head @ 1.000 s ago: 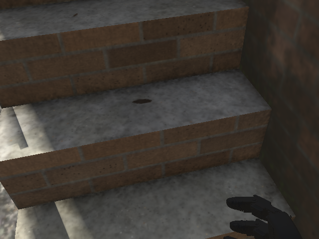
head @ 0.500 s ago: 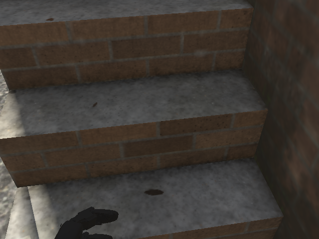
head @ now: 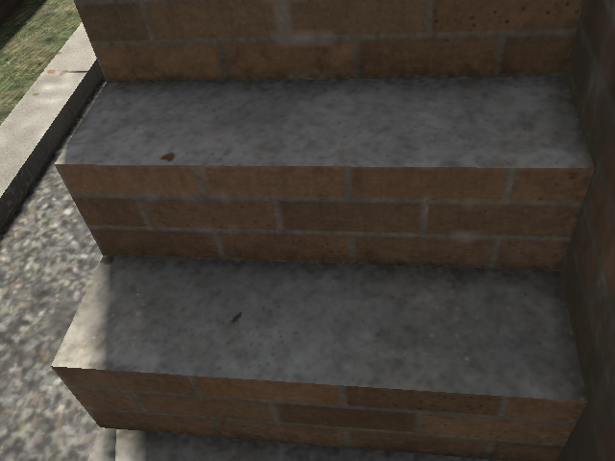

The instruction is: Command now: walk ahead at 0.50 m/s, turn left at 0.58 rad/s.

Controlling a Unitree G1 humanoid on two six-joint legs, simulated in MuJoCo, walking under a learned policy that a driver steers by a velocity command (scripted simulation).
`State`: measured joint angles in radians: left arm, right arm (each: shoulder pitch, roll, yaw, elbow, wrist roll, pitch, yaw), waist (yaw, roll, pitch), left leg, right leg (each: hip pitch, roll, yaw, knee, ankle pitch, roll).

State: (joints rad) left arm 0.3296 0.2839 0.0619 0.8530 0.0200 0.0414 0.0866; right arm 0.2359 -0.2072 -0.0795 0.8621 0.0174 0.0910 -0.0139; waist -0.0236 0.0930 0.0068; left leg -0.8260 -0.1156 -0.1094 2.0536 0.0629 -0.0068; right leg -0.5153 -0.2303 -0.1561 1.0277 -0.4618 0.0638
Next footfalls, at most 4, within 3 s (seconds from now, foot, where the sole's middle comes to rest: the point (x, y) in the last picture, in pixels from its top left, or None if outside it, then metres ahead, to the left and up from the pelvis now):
0.30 left None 0.15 0.30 -0.71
0.82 right None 0.05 0.05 -0.70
1.02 left None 0.29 0.27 -0.49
1.40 right None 0.33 0.02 -0.50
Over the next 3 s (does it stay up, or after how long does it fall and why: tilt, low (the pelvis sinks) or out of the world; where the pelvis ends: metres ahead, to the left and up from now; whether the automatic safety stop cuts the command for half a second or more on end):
stays up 0.40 0.14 0.36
